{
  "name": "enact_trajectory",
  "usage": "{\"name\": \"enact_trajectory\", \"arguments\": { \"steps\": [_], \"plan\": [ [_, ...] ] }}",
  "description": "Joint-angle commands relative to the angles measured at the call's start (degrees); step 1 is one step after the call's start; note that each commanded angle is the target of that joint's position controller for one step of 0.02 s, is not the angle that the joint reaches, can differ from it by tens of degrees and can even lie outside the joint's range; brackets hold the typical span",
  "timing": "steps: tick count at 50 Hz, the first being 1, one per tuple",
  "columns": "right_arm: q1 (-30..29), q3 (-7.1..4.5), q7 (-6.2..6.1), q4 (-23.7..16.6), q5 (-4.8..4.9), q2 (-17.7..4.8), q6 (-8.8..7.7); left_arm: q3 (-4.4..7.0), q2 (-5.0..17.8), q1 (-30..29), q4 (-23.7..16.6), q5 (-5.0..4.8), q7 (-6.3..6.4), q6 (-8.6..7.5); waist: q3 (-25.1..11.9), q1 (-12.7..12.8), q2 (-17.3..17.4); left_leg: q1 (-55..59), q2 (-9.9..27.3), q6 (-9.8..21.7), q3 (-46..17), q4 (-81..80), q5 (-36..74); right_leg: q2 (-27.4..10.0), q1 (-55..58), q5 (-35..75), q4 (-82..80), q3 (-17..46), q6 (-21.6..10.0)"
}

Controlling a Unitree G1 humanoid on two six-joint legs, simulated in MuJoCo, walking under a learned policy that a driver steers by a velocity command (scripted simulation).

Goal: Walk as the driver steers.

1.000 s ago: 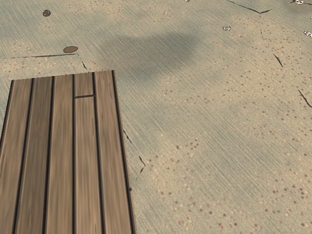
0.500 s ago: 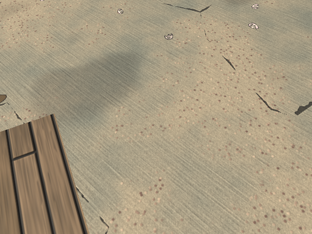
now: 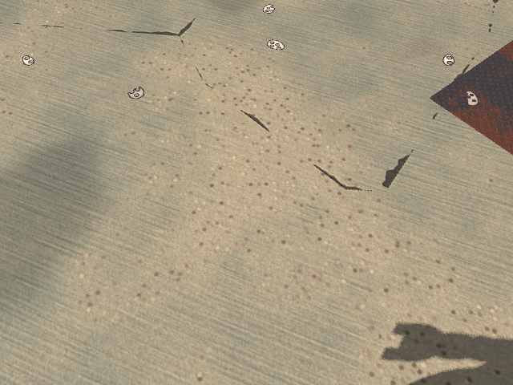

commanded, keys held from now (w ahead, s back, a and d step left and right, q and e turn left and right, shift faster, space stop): e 0.22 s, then no key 0.22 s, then w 0.56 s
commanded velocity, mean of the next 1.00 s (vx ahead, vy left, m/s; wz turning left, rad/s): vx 0.20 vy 0.00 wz -0.27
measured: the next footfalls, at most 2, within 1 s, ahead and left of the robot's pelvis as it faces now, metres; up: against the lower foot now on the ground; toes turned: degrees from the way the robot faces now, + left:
right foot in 0.20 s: +0.11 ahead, -0.15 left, +0.00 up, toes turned -10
left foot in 0.62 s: +0.14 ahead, +0.08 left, +0.00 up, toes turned -12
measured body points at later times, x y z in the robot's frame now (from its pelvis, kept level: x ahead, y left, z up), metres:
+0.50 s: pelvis +0.07 -0.04 +0.00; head +0.09 -0.07 +0.45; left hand +0.30 +0.18 -0.08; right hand +0.15 -0.35 -0.12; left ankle +0.11 +0.11 -0.70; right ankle +0.07 -0.14 -0.74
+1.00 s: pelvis +0.21 -0.09 -0.01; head +0.25 -0.09 +0.44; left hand +0.50 +0.08 -0.08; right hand +0.10 -0.35 -0.13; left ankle +0.10 +0.09 -0.74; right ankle +0.31 -0.24 -0.72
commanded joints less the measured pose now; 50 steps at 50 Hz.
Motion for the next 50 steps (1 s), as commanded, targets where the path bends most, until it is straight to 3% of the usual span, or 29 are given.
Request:
{"name": "enact_trajectory", "arguments": {
  "steps": [1, 6, 9, 10, 11, 12, 13, 14, 15, 16, 18, 22, 24, 26, 28, 30, 31, 32, 33, 34, 36, 38, 41, 43, 47, 49, 50],
  "plan": [
    [-4.16, -2.89, -0.67, -3.66, 0.69, -10.24, 0.07, 0.52, 2.44, 2.8, -3.55, 0.2, -0.74, -0.12, -11.76, 0.94, 8.28, 7.03, 16.44, 11.98, -7.52, -8.19, 22.64, -2.32, 5.75, 6.98, -6.83, 0.17, -0.54],
    [-3.35, -3.57, -0.14, -2.14, 1.96, -12.35, 1.23, 1.18, 3.92, -2.5, -5.94, 0.21, -2.39, 0.6, -8.89, -0.5, 8.78, 8.36, 17.49, 9.71, -4.43, -7.04, 11.92, -1.39, 9.78, 7.79, -18.01, -2.74, -3.09],
    [-2.82, -3.67, 0.05, -1.06, 3.25, -12.31, 1.71, 2.04, 4.53, -0.99, -5.84, 0.37, -2.81, 0.62, -8.75, 1.16, 7.62, 8.78, 16.28, 5.64, -1.78, 0.31, 9.35, 0.99, 16.89, 12.93, -30.59, -4.87, -6.18],
    [0.4, -3.23, 0.33, 0.32, 2.8, -10.44, 1.74, 3.07, 7.07, 1.78, -5.13, 0.56, -2.19, 0.49, -9.96, 1.76, 3.45, 5.11, 13.34, 2.13, 1.0, 7.34, 6.04, 0.62, 24.31, 21.47, -35.43, -1.86, -8.44],
    [1.13, -2.07, 0.63, -1.18, 0.04, -7.21, 1.6, 4.87, 14.36, 5.1, -5.65, 0.88, -0.94, 0.27, -12.35, 1.17, -12.49, -8.57, 6.46, -3.27, 6.05, 25.76, -13.18, -12.7, 35.78, 44.91, -36.33, 16.39, -14.2],
    [-1.6, -1.61, 0.3, -3.41, -0.36, -6.88, 1.6, 4.17, 14.67, 3.5, -6.99, 2.24, -1.01, -0.62, -14.48, 2.23, -16.09, -20.22, -0.43, -6.04, -1.05, 39.42, -31.42, -21.05, 35.97, 47.19, -37.5, 28.81, -25.76],
    [-4.16, -2.4, 0.22, -2.94, 0.76, -9.62, 1.79, 3.15, 11.04, 3.76, -6.58, 2.17, -1.51, -1.8, -15.15, 4.34, -8.12, -21.01, 0.95, -5.77, -6.77, 45.13, -29.66, -18.75, 34.92, 47.06, -37.94, 24.18, -25.29],
    [-3.95, -2.47, 0.1, -2.73, 1.72, -9.45, 2.0, 2.42, 9.19, 2.01, -5.82, 1.78, -1.45, -2.63, -13.72, 2.8, -6.2, -21.23, 2.05, -4.99, -7.85, 45.17, -25.6, -15.77, 33.54, 44.94, -37.08, 18.88, -22.0],
    [-2.99, -2.5, -0.35, -1.58, 1.51, -9.07, 2.2, 1.99, 7.71, -0.37, -5.69, 1.12, -1.32, -2.85, -13.26, 1.71, -3.59, -20.86, 2.96, -4.91, -8.41, 42.72, -22.16, -13.28, 32.41, 41.36, -36.94, 15.99, -19.12],
    [-2.91, -2.67, -0.67, -1.43, 1.07, -9.63, 2.46, 1.49, 6.77, -2.64, -5.69, 0.61, -1.04, -2.69, -12.5, 0.91, -4.32, -19.25, 3.22, -5.34, -8.41, 40.85, -19.42, -12.24, 30.36, 40.55, -37.23, 14.4, -17.97],
    [-1.04, -2.48, -0.51, -0.67, 1.28, -8.79, 2.82, 0.87, 6.21, -4.4, -5.67, 1.45, -0.65, -2.48, -13.14, -0.51, -5.7, -13.8, 1.92, -6.27, -7.44, 39.64, -15.91, -10.59, 26.52, 42.43, -37.8, 12.04, -18.07],
    [-1.66, -1.26, -0.45, -0.57, 1.3, -6.16, 3.34, 0.6, 5.71, -5.24, -4.29, 1.69, -0.47, -2.36, -12.31, 0.32, -5.9, -7.51, 1.88, -6.59, -7.18, 25.97, -13.94, -9.38, 24.34, 36.32, -38.05, 10.77, -17.7],
    [-2.01, -1.01, -0.04, -0.63, 1.46, -6.36, 3.32, 0.55, 5.87, -3.7, -2.95, 1.6, -0.63, -2.18, -12.1, 1.74, -6.66, -4.38, 1.53, -5.84, -6.1, 20.77, -12.92, -9.05, 22.39, 16.53, -40.88, 12.54, -17.9],
    [-2.6, -1.16, 0.46, -0.91, 1.8, -7.43, 2.87, 0.7, 7.2, -2.19, -1.42, 1.22, -1.05, -2.14, -8.82, 2.74, -8.27, -3.77, 0.2, -4.45, -4.49, 17.41, -14.26, -9.32, 19.95, -3.14, -44.05, 16.5, -17.7],
    [-1.27, -1.15, 0.98, -0.33, 2.03, -7.3, 1.84, 0.48, 7.18, -2.28, -0.43, 0.73, -1.25, -2.3, -5.94, 1.56, -7.03, -0.81, -0.44, -2.01, -3.38, 11.06, -13.06, -9.17, 17.22, -10.84, -44.25, 18.22, -16.64],
    [3.81, -0.97, 1.29, 2.12, 1.64, -6.23, 0.55, -0.12, 5.56, -3.06, 0.19, 0.36, -1.24, -2.62, -5.4, -1.25, -4.55, 8.11, -0.86, 0.86, -3.25, 2.85, -9.08, -6.61, 12.08, -12.77, -41.5, 16.91, -14.37],
    [8.37, -1.19, 1.08, 3.37, 1.32, -7.45, -0.06, -0.96, 2.76, -4.81, -0.26, 0.66, -1.24, -3.07, -5.7, -2.94, -1.37, 13.81, 4.03, 3.14, -9.86, -0.38, -11.32, -3.67, 6.96, -10.8, -34.63, 14.27, -11.83],
    [12.85, -2.24, 0.79, 4.6, 0.95, -12.35, -0.51, -1.76, -0.97, -6.61, -2.19, 1.05, -1.43, -3.9, -5.76, -3.26, 9.32, 18.24, 13.21, 8.1, -24.06, -6.21, -23.53, 4.16, -2.9, -7.75, -19.94, 2.37, -7.21],
    [14.06, -3.27, 1.11, 4.63, 0.3, -15.28, -0.99, -0.91, 2.54, -9.73, -4.17, 0.13, -1.3, -4.96, -1.41, -5.25, 15.27, 16.75, 22.42, 14.9, -41.11, -14.91, -31.16, 5.38, -11.51, -10.71, -9.79, -0.26, -5.69],
    [12.0, -2.46, 0.6, 3.83, 0.14, -12.33, -1.65, 0.25, 5.21, -9.68, -3.76, -0.79, -1.32, -5.75, 1.64, -4.31, 11.49, 15.95, 22.54, 15.46, -41.46, -15.48, -32.27, 2.05, -14.75, -7.73, -2.76, 3.69, -5.62],
    [9.84, -1.72, 0.09, 3.36, 1.31, -9.53, -2.34, 0.52, 4.56, -6.74, -1.82, -0.23, -1.78, -6.35, 1.07, -2.37, 10.43, 19.19, 17.68, 11.72, -32.66, -14.96, -26.3, -0.18, -17.63, -0.19, -0.48, 3.14, -5.47],
    [11.11, -1.29, -0.06, 3.74, 1.47, -8.38, -2.39, 0.29, 2.82, -8.4, -1.64, 0.33, -2.19, -6.88, 0.47, -3.1, 8.7, 19.71, 14.61, 9.62, -24.95, -15.86, -14.58, -1.71, -16.09, 7.15, -3.7, 1.74, -4.67],
    [12.5, -1.27, -0.17, 4.07, 1.53, -8.42, -2.03, -0.85, -0.73, -10.77, -1.96, 0.34, -2.99, -7.25, -1.24, -4.06, 8.4, 17.06, 10.93, 8.56, -15.78, -15.97, -1.66, -1.02, -8.97, 14.42, -12.82, -1.84, -3.06],
    [13.69, -1.56, -0.21, 4.27, 1.7, -9.74, -1.74, -1.46, -1.95, -13.09, -2.58, 0.03, -3.57, -7.42, -1.02, -5.02, 8.78, 14.32, 10.09, 8.21, -12.48, -15.86, 1.78, -0.2, -3.66, 17.58, -19.92, -3.15, -2.7],
    [16.45, -2.18, -0.02, 5.29, 2.59, -11.72, -1.28, -1.36, -0.35, -15.42, -3.51, -0.54, -4.57, -7.58, 0.54, -5.31, 9.31, 13.95, 13.15, 8.36, -12.71, -15.23, 3.02, 0.44, 1.46, 18.4, -26.72, -3.49, -4.1],
    [15.93, -2.53, -0.09, 5.58, 2.96, -12.53, -0.94, -0.77, 1.48, -13.31, -3.21, -0.59, -4.69, -7.7, 0.06, -2.94, 9.71, 15.61, 14.81, 7.55, -12.72, -13.03, 9.61, 0.96, 5.19, 16.85, -28.86, -3.47, -6.1],
    [14.93, -2.66, -0.21, 5.51, 3.1, -13.01, -0.76, -0.08, 2.77, -9.56, -2.19, -0.36, -4.47, -7.7, -2.12, -0.11, 9.56, 15.57, 14.2, 6.55, -11.07, -8.61, 19.17, 2.15, 11.1, 16.87, -30.37, -4.38, -7.4]
  ]
}}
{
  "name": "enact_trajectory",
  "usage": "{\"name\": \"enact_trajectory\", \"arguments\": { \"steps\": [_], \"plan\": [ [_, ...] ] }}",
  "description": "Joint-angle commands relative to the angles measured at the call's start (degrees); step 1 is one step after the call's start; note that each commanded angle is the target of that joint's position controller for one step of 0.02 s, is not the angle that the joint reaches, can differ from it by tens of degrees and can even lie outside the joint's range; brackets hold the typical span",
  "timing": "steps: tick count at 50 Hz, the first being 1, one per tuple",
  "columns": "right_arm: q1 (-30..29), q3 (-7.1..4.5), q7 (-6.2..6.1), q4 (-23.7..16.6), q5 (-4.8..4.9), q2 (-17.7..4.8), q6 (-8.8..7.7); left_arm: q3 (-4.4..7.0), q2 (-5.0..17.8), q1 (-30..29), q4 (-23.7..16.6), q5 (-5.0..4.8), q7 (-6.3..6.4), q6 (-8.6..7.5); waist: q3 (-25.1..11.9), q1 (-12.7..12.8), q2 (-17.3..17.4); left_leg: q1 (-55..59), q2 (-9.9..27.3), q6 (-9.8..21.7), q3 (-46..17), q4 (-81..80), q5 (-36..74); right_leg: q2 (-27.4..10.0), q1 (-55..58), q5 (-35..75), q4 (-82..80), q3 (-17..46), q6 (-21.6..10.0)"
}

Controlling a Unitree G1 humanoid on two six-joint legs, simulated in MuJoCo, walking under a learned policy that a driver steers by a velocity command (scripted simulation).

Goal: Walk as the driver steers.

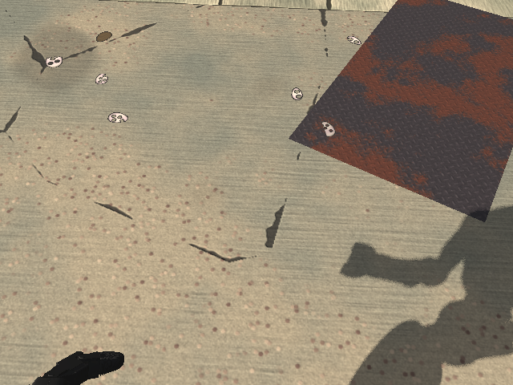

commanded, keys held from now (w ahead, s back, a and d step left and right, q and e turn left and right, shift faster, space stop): w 0.02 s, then w+q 0.66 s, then w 0.30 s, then no key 0.02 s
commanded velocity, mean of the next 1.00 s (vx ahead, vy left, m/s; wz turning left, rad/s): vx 0.49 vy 0.00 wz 0.35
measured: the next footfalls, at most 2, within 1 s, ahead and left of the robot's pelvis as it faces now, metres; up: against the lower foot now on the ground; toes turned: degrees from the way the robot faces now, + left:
right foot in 0.04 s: +0.17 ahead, -0.13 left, +0.00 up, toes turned -1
left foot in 0.58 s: +0.46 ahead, +0.13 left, +0.00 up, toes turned +18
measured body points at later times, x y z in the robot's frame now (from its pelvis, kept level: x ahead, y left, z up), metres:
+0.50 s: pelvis +0.26 -0.01 +0.00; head +0.29 +0.00 +0.44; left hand +0.23 +0.27 -0.13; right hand +0.51 -0.21 -0.10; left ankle +0.42 +0.14 -0.70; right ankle +0.13 -0.13 -0.73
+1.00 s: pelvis +0.56 +0.07 +0.01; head +0.58 +0.09 +0.45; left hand +0.66 +0.37 -0.09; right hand +0.72 -0.17 -0.10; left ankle +0.42 +0.12 -0.73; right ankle +0.78 +0.01 -0.70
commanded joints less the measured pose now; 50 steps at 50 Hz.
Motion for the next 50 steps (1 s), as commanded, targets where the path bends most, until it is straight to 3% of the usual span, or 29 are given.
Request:
{"name": "enact_trajectory", "arguments": {
  "steps": [1, 2, 3, 4, 5, 6, 7, 9, 11, 13, 18, 21, 23, 26, 27, 28, 29, 30, 31, 32, 33, 34, 35, 36, 38, 43, 47, 50],
  "plan": [
    [-2.84, -2.44, -0.45, -2.98, 0.38, -10.79, -0.21, 3.46, 8.75, 6.79, -1.54, 0.18, 0.52, -0.94, -3.24, 9.53, 7.16, -7.55, 10.34, 8.36, -3.05, 10.04, 41.33, 3.24, 18.35, -0.29, -3.21, -2.63, -3.79],
    [-2.8, -1.48, -0.51, -3.67, -0.44, -8.52, -0.34, 4.69, 11.38, 16.45, 0.78, 0.37, 1.24, -0.76, -9.99, 13.98, 4.8, -16.57, 7.72, 6.25, -1.54, 23.63, 36.95, -1.17, 34.25, -1.43, -1.79, 2.09, -6.04],
    [1.52, 0.66, -0.39, -6.15, -1.33, -1.6, -1.05, 5.86, 17.69, 23.07, 1.7, 1.9, 1.88, -0.4, -19.54, 13.21, -10.52, -36.98, -0.92, 2.08, 0.86, 47.44, 9.98, -17.84, 53.85, -13.14, -5.37, 27.9, -13.66],
    [0.66, 0.24, -0.38, -5.71, 0.09, -3.88, -2.28, 4.77, 14.22, 23.17, 1.75, 1.62, 1.73, -0.61, -22.55, 13.73, -14.34, -43.52, -3.68, 2.24, -7.86, 57.28, -10.72, -22.14, 51.44, -23.32, -15.35, 44.0, -16.42],
    [-4.01, -1.3, -0.07, -7.02, 1.69, -8.6, -2.77, 3.49, 10.85, 19.02, 2.0, 1.19, 1.71, -0.92, -12.34, 13.11, -10.59, -48.51, -0.35, 3.13, -8.79, 60.68, -7.49, -20.34, 44.17, -25.44, -16.47, 35.56, -13.57],
    [-7.05, -1.37, 0.04, -7.66, 1.64, -8.64, -2.88, 2.86, 8.8, 15.56, 2.02, 0.98, 1.82, -1.07, -7.04, 11.44, -8.2, -48.24, 2.38, 3.83, -7.18, 59.13, -2.46, -18.05, 36.97, -20.87, -17.22, 27.3, -11.69],
    [-8.07, -1.45, -0.05, -7.47, 0.81, -7.73, -2.67, 2.32, 7.0, 12.39, 2.21, 1.18, 1.75, -1.31, -3.86, 9.58, -5.51, -46.35, 4.11, 3.69, -6.89, 56.19, 1.73, -15.5, 30.83, -15.49, -18.87, 21.55, -10.47],
    [-5.67, -1.66, 0.0, -6.2, 0.46, -5.84, -1.05, 2.0, 4.99, 8.61, 2.63, 1.97, 1.62, -2.35, -1.74, 6.32, -6.82, -40.5, 6.0, 3.09, -7.47, 53.3, 6.91, -12.47, 23.33, -7.61, -22.21, 13.03, -9.17],
    [-5.42, -1.47, 0.0, -6.09, 0.44, -3.84, 0.26, 2.27, 5.08, 8.01, 3.82, 2.06, 1.71, -3.34, -0.23, 5.21, -4.96, -40.34, 5.91, 2.18, -7.59, 52.26, 9.3, -12.24, 20.41, -1.34, -24.32, 7.78, -9.61],
    [-7.83, -1.58, -0.2, -7.15, 0.2, -3.58, 0.75, 2.57, 5.8, 8.33, 4.98, 2.42, 2.02, -3.69, 1.55, 5.2, -3.37, -43.45, 5.49, 1.33, -8.58, 48.83, 13.46, -12.02, 20.26, 2.58, -25.32, 3.69, -9.73],
    [-16.75, -0.7, 1.37, -10.31, -0.37, -1.97, -0.14, 2.92, 7.86, 9.94, 6.71, 2.05, 3.04, -3.29, 3.85, 8.0, -1.28, -42.85, 4.06, 1.47, -4.04, 30.91, 26.85, -10.76, 22.57, 7.64, -26.5, -5.17, -8.32],
    [-22.62, -0.05, 2.58, -13.27, -0.32, -1.06, -0.28, 3.39, 9.32, 13.78, 8.55, 1.37, 3.34, -2.25, 5.6, 10.48, 0.11, -45.39, 3.69, 2.94, -1.82, 24.58, 26.43, -12.88, 29.33, 10.67, -24.97, -7.23, -8.06],
    [-24.86, -0.06, 3.39, -15.26, -0.28, -1.4, -0.3, 3.68, 10.06, 15.23, 9.38, 0.81, 3.41, -1.12, 5.68, 10.85, -0.15, -47.06, 2.98, 4.25, -0.22, 22.16, 22.72, -14.2, 34.74, 15.87, -22.05, -8.31, -7.5],
    [-22.31, -1.29, 4.05, -16.82, -0.19, -3.87, 0.1, 4.27, 12.42, 14.41, 9.1, 0.43, 3.99, 0.45, 0.97, 7.64, -3.43, -39.25, -1.99, 7.35, 4.71, 21.68, 14.05, -14.45, 38.75, 43.11, -11.6, -10.63, -5.7],
    [-17.39, -2.32, 3.92, -16.11, -0.07, -5.69, 0.35, 4.42, 13.15, 13.98, 8.85, 0.39, 4.24, 1.0, -2.3, 4.65, -4.43, -32.79, -4.37, 8.78, 5.95, 22.0, 11.27, -13.97, 38.48, 50.75, -3.92, -11.18, -5.08],
    [-9.0, -3.95, 3.32, -14.35, 0.05, -8.46, 0.52, 4.31, 13.31, 12.95, 8.55, 0.16, 4.47, 1.32, -6.71, -0.26, -3.94, -20.41, -6.59, 10.85, 5.85, 18.96, 12.94, -12.37, 33.86, 50.25, 7.54, -12.17, -3.61],
    [-0.01, -5.82, 2.08, -12.42, 0.08, -12.64, 1.25, 3.52, 11.66, 13.39, 7.71, 0.87, 4.66, 0.86, -11.95, -4.3, 0.51, -2.59, -2.37, 13.73, -3.21, 17.05, 13.51, -9.95, 20.6, 34.37, 24.15, -12.05, -1.22],
    [-1.97, -6.5, 1.69, -12.71, 0.38, -18.15, 0.9, 0.67, 2.48, 19.72, 4.82, 2.71, 3.43, -0.74, -16.57, 3.57, 15.73, 17.14, 12.83, 24.88, -36.16, 12.74, 4.17, 2.6, -6.62, -24.03, 45.35, -7.08, 2.48],
    [0.0, -5.07, 1.86, -14.42, -0.15, -13.39, 0.09, 1.12, 6.93, 13.76, 4.18, 0.89, 2.46, -3.22, -23.85, -0.76, 8.89, 20.45, 16.41, 26.82, -49.69, 4.18, -1.9, 3.94, -12.84, -28.03, 51.32, 6.59, 1.57],
    [-1.95, -4.24, 1.94, -13.95, -0.77, -10.66, -0.57, 1.86, 9.61, 7.55, 2.0, -1.23, 1.95, -4.41, -15.45, -1.56, 6.24, 14.94, 14.98, 23.37, -41.42, 2.18, 2.03, 1.01, -16.9, -22.52, 49.75, 7.49, 0.23],
    [-5.57, -3.89, 1.91, -14.23, -0.58, -9.5, -0.98, 1.44, 8.75, 6.51, 1.42, -0.77, 2.21, -5.04, -9.71, 1.28, 1.18, 6.1, 12.58, 21.45, -34.44, 2.15, 8.08, -1.5, -15.52, -17.57, 44.41, 7.09, -0.37],
    [-9.35, -3.41, 1.82, -14.93, -0.64, -7.88, -1.09, 1.65, 8.72, 6.64, 2.0, 0.71, 2.63, -5.06, -6.21, 3.82, -0.68, -1.73, 10.41, 20.21, -29.06, 1.69, 15.03, -3.21, -12.22, -15.27, 39.23, 6.73, 0.08],
    [-11.63, -2.77, 1.52, -15.88, -1.49, -6.22, -1.22, 2.0, 9.18, 8.49, 2.66, 1.18, 2.64, -4.37, -5.39, 5.88, 0.69, -6.91, 9.14, 19.74, -25.13, 0.69, 20.89, -4.74, -7.97, -13.37, 36.92, 6.94, 0.55],
    [-12.59, -2.53, 1.37, -16.27, -1.7, -5.67, -1.27, 2.09, 9.03, 9.93, 3.05, 1.36, 2.56, -3.52, -4.93, 6.91, 1.21, -10.0, 8.41, 19.62, -23.14, -0.44, 23.88, -5.25, -5.75, -12.46, 34.99, 6.49, 1.33],
    [-11.96, -2.51, 0.95, -15.36, -1.28, -6.22, -1.65, 1.64, 7.15, 10.51, 3.45, 2.01, 2.63, -2.24, -3.83, 7.44, 1.31, -14.72, 7.6, 19.64, -18.47, -1.91, 29.87, -5.61, -4.31, -10.33, 30.18, 4.65, 3.36],
    [-8.45, -2.75, -0.17, -12.86, -0.9, -8.11, -1.51, 0.1, 4.21, 0.57, 1.23, 1.89, 2.26, -2.12, -0.9, 3.46, 3.52, -18.56, 2.79, 15.04, -9.38, -2.81, 26.17, -3.41, -1.24, 9.97, 8.48, 2.25, 4.89],
    [-4.58, -2.84, 0.08, -10.46, -0.56, -8.8, -1.36, 0.25, 5.3, -5.02, -0.35, 0.85, 1.33, -2.75, 0.8, 0.92, 4.66, -13.37, 6.01, 14.25, -12.32, -1.57, 19.54, -1.79, -1.44, 13.57, 0.52, 2.71, 3.35],
    [-3.76, -3.01, -0.28, -9.16, -0.67, -8.85, -0.62, 0.89, 6.83, -4.94, -0.89, 1.32, 0.63, -3.29, 1.36, 2.05, 5.56, -6.16, 9.02, 12.88, -14.8, 3.05, 25.9, -1.06, -2.86, 7.31, -3.01, 3.25, 0.58]
  ]
}}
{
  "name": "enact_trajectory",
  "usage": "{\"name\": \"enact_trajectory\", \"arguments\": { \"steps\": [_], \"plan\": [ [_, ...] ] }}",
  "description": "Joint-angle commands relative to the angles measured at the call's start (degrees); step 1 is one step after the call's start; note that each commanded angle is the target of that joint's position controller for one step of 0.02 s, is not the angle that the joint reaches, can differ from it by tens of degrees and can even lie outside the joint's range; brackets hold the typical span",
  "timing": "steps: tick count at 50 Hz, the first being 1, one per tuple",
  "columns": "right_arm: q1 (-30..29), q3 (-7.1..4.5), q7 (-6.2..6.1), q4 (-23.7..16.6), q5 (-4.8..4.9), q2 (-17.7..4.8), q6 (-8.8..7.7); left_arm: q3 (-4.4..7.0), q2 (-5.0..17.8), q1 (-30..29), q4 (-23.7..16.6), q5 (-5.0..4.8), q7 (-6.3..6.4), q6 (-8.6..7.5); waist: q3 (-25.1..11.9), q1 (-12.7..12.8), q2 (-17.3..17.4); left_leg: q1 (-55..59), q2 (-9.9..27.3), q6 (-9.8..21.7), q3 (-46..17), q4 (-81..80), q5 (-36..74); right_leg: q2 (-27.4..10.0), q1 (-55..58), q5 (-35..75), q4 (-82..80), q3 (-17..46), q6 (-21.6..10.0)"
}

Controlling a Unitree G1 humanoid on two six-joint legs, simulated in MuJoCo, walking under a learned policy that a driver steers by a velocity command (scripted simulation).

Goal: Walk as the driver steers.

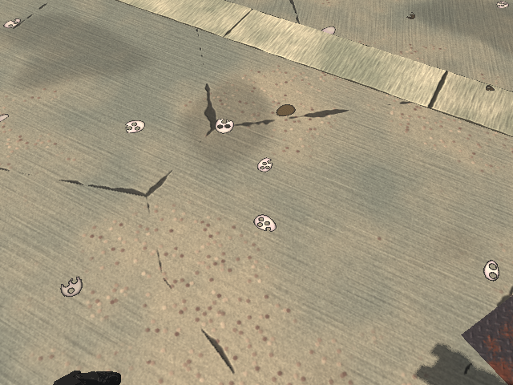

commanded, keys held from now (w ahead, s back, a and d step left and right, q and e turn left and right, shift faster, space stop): no key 0.44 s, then w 0.14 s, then no key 0.42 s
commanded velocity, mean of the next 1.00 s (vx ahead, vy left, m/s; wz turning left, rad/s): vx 0.17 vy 0.00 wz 0.04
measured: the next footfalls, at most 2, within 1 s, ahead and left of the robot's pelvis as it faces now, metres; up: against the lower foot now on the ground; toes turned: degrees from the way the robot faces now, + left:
right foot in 0.06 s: +0.23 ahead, -0.14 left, +0.00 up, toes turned +0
left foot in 0.44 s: +0.24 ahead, +0.11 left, +0.00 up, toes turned +0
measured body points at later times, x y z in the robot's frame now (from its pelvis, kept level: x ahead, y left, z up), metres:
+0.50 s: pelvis +0.17 -0.04 +0.00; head +0.18 -0.03 +0.45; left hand +0.29 +0.21 -0.13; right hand +0.30 -0.30 -0.11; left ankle +0.20 +0.11 -0.74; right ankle +0.19 -0.13 -0.74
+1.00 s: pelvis +0.24 -0.03 -0.01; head +0.26 -0.03 +0.44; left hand +0.34 +0.24 -0.14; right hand +0.37 -0.28 -0.13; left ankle +0.20 +0.11 -0.74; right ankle +0.19 -0.14 -0.74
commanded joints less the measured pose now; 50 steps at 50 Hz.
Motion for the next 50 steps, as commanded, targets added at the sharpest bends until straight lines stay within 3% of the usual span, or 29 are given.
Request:
{"name": "enact_trajectory", "arguments": {
  "steps": [1, 2, 3, 4, 5, 6, 7, 8, 9, 12, 15, 17, 19, 21, 22, 23, 24, 25, 27, 29, 32, 34, 36, 39, 41, 43, 45, 50],
  "plan": [
    [1.98, -2.65, -0.68, -1.07, -0.17, -9.24, 0.38, 2.16, 6.93, -3.52, -4.71, 0.51, -0.48, -1.58, 0.34, 1.3, 8.24, 1.76, 16.59, 6.47, -8.52, 1.72, 29.75, 1.65, 3.07, -4.19, -3.01, -0.88, -2.8],
    [0.58, -2.58, -0.91, -1.36, -0.19, -9.2, 0.7, 2.82, 7.9, 1.09, -3.37, 1.01, -0.38, -1.87, -2.47, 4.07, 8.47, 2.21, 14.71, 4.89, -7.27, 7.32, 39.62, 3.46, 9.52, -2.77, -4.97, -2.62, -4.16],
    [0.06, -2.02, -1.08, -1.96, -0.5, -8.01, 0.82, 3.61, 9.91, 7.25, -1.8, 1.66, -0.19, -2.25, -7.87, 7.07, 7.36, -0.29, 11.28, 2.54, -5.02, 16.21, 42.24, 1.9, 20.35, 7.06, -4.94, -2.18, -6.05],
    [2.78, -0.73, -1.14, -3.63, -1.93, -4.77, 0.58, 4.3, 14.16, 14.17, -1.2, 2.87, 0.05, -2.37, -17.8, 7.82, -0.97, -12.68, 6.5, -0.61, -3.48, 32.72, 24.47, -9.74, 39.92, 26.8, 0.79, 9.2, -11.4],
    [12.15, 0.33, -0.76, -1.63, -0.87, -1.57, 0.12, 4.53, 14.16, 17.5, 0.75, 2.03, -0.26, -1.33, -26.28, 6.14, -15.11, -28.79, -1.34, -4.58, -2.03, 51.63, -19.5, -21.4, 55.31, 30.04, -1.4, 28.68, -21.55],
    [9.83, -0.86, -0.74, -0.46, 0.06, -7.58, 0.28, 3.67, 10.32, 18.23, 0.46, 0.1, -0.51, -0.58, -25.26, 8.68, -7.34, -32.17, 0.41, -4.85, -7.23, 56.46, -19.99, -19.4, 52.57, 19.2, -4.78, 30.22, -20.01],
    [3.35, -1.4, -0.89, -2.01, 0.74, -8.98, 0.74, 3.0, 8.47, 13.61, -0.06, -0.17, -0.29, -0.12, -16.55, 8.57, -3.76, -35.74, 2.89, -5.12, -5.35, 56.74, -16.4, -17.33, 45.56, 15.83, -5.99, 22.52, -17.46],
    [-0.34, -1.28, -1.24, -2.79, 0.1, -8.62, 1.33, 2.12, 6.54, 9.01, -0.54, 0.21, -0.15, 0.25, -11.38, 7.18, -0.45, -35.13, 5.44, -5.66, -2.81, 53.53, -13.13, -14.63, 37.7, 17.32, -7.59, 17.22, -15.95],
    [-1.93, -1.35, -1.51, -3.39, -0.6, -7.9, 2.03, 1.52, 5.1, 6.01, -0.6, 0.57, -0.04, 0.44, -8.28, 5.47, -0.16, -32.51, 7.69, -6.01, -1.93, 49.48, -10.36, -13.03, 30.75, 18.55, -9.03, 14.11, -15.31],
    [1.77, -0.48, -2.04, -2.29, -0.68, -3.42, 3.78, 1.12, 4.39, 1.74, 0.67, 1.78, -0.12, 0.52, -7.33, 1.56, -4.31, -20.31, 8.95, -7.31, 0.65, 36.52, -6.86, -8.57, 19.3, 22.85, -12.33, 6.11, -14.57],
    [0.52, 0.03, -2.51, -2.02, -1.1, -2.7, 4.18, 1.71, 6.42, 1.28, 2.37, 1.42, 0.32, 1.04, -9.85, 2.14, -4.49, -14.46, 8.97, -7.67, 1.79, 25.46, 0.24, -8.31, 18.87, 22.34, -12.68, 3.58, -14.75],
    [-1.0, -0.33, -2.52, -1.71, -0.96, -3.9, 4.72, 1.72, 6.89, 1.66, 3.49, 1.13, 0.52, 1.79, -9.82, 2.95, -3.81, -12.05, 8.84, -7.33, 2.07, 21.12, 4.51, -8.48, 18.69, 11.7, -13.48, 3.97, -14.28],
    [-2.81, -0.5, -2.45, -1.67, -1.15, -3.96, 5.11, 1.36, 6.48, 0.78, 4.21, 0.89, 0.56, 2.58, -7.37, 2.9, -3.15, -9.33, 8.52, -6.36, 2.68, 15.45, 7.52, -7.6, 16.41, -3.42, -14.04, 4.49, -12.92],
    [-4.76, -0.48, -2.47, -2.02, -2.13, -3.89, 4.99, 0.46, 4.46, 1.47, 5.25, 0.59, 0.48, 3.0, -4.32, 2.63, -1.82, -5.55, 8.73, -4.77, 2.29, 7.08, 12.65, -4.84, 13.79, -18.2, -13.62, 4.56, -9.17],
    [-5.75, -0.63, -2.68, -2.82, -2.47, -5.32, 4.76, -0.05, 3.25, 3.12, 5.96, 1.1, 0.47, 3.02, -3.51, 3.41, 0.21, -3.93, 11.73, -3.68, -1.0, 5.18, 17.1, -2.98, 12.67, -23.37, -12.27, 4.16, -6.59],
    [-6.29, -1.16, -2.91, -3.26, -1.97, -8.26, 4.62, 0.19, 3.84, 5.88, 6.45, 1.58, 0.42, 2.98, -3.27, 5.9, 4.44, -4.63, 13.49, -2.11, -2.18, 6.65, 15.56, 0.75, 11.94, -29.17, -10.65, 2.04, -4.83],
    [-5.95, -1.88, -2.64, -1.79, -1.28, -9.02, 4.58, 0.24, 3.64, 6.18, 6.52, 1.03, 0.86, 3.35, -2.83, 6.11, 9.26, -10.22, 11.23, -0.79, -1.43, 5.97, -2.51, 3.69, 14.26, -31.0, -8.81, -1.82, -3.89],
    [-5.94, -1.63, -2.28, -2.05, -1.18, -7.0, 4.23, 0.66, 5.33, 4.68, 6.54, 0.57, 1.24, 3.59, -0.71, 4.74, 8.46, -14.53, 10.07, -0.31, -1.77, 3.88, -12.23, 4.05, 15.48, -33.49, -5.92, -2.74, -3.77],
    [-6.06, -1.07, -1.96, -2.06, -1.16, -5.33, 2.98, 0.95, 5.01, 5.22, 6.78, -0.17, 1.69, 3.57, 2.09, 5.34, 9.49, -18.21, 10.61, 0.4, -3.37, 2.33, -17.11, 3.68, 14.65, -36.4, -3.08, -2.62, -5.12],
    [-5.2, -1.11, -1.69, -1.97, -0.39, -5.11, 1.45, 1.06, 4.42, 6.3, 7.03, -0.06, 1.5, 2.49, 2.28, 5.62, 9.29, -17.48, 11.85, 1.63, -5.31, 3.07, -15.43, 3.17, 14.2, -34.63, -1.88, -2.11, -6.4],
    [-6.7, -1.06, -1.74, -3.01, -0.89, -5.0, 0.47, 1.01, 3.95, 6.61, 7.54, 0.46, 0.88, 1.19, -1.42, 6.01, 8.64, -12.98, 11.12, 0.98, -3.38, 10.57, 11.15, 3.34, 16.05, -16.82, 0.08, -2.82, -6.37],
    [-4.87, -0.81, -1.94, -3.38, -1.15, -3.99, 0.16, 1.55, 5.84, 6.75, 8.26, 0.04, 0.63, 1.46, -5.76, 4.73, 1.39, -11.94, 6.83, -1.66, 2.81, 18.56, 22.07, 1.47, 20.47, 0.42, 1.51, -0.4, -6.75],
    [-4.1, -0.67, -1.98, -2.95, -0.87, -3.75, 0.2, 1.56, 6.03, 8.16, 9.1, -0.28, 0.96, 2.48, -7.9, 5.08, -0.45, -14.6, 6.3, -3.24, 3.82, 21.57, 23.23, -0.96, 25.28, 12.21, 2.61, 2.41, -8.09],
    [-3.7, -0.37, -1.65, -1.87, -0.72, -2.61, 1.04, 1.06, 5.41, 7.11, 9.85, -0.14, 1.67, 3.61, -7.66, 4.44, -0.69, -14.84, 7.18, -3.84, 2.93, 20.46, 20.35, -3.48, 27.05, 25.41, 3.66, 3.59, -9.19],
    [-3.31, -0.56, -1.61, -0.83, -0.62, -3.24, 1.66, 1.03, 5.74, 5.45, 10.17, -0.14, 1.83, 3.94, -7.7, 3.88, 0.75, -10.18, 7.65, -3.15, 2.23, 17.59, 26.44, -1.71, 25.23, 25.36, 4.92, 1.26, -7.14],
    [-4.08, -0.78, -1.85, -0.21, -0.56, -4.0, 2.38, 1.13, 6.1, 5.68, 11.09, -0.21, 1.59, 3.91, -7.76, 4.4, 3.43, -5.54, 9.04, -1.76, 0.86, 15.95, 37.15, 0.33, 22.91, 15.4, 5.16, -0.25, -4.6],
    [-5.63, -0.6, -2.0, 0.21, -0.64, -3.34, 2.91, 0.95, 5.38, 5.96, 12.36, -0.21, 1.3, 4.14, -7.19, 4.93, 4.3, -3.58, 10.26, -0.75, 0.31, 15.63, 43.09, 1.25, 22.34, 6.94, 3.21, -0.57, -3.07],
    [-6.7, -0.77, -1.64, 2.78, -0.86, -3.46, 2.6, 0.98, 5.5, 4.52, 14.38, -0.32, 2.39, 6.09, -5.98, 4.81, 2.51, -6.26, 8.61, -2.56, 1.69, 12.91, 33.43, 0.49, 28.26, 13.63, 0.12, -0.19, -3.33]
  ]
}}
